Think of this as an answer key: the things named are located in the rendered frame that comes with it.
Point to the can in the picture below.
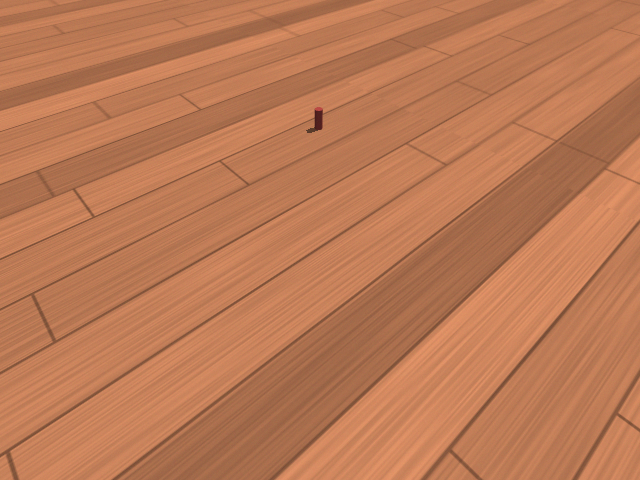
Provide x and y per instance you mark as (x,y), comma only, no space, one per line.
(318,118)

